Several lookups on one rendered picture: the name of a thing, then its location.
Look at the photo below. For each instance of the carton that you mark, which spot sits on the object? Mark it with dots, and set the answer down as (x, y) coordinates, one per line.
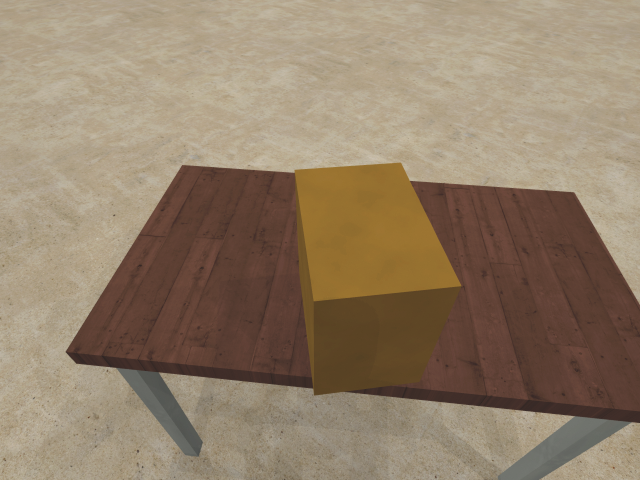
(377, 286)

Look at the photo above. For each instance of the table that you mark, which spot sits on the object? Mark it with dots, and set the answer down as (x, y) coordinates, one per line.
(544, 320)

